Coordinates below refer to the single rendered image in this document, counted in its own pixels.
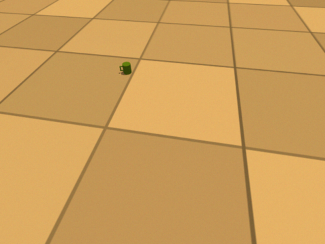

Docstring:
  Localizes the mug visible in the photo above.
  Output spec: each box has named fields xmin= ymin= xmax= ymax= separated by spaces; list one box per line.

xmin=119 ymin=62 xmax=132 ymax=75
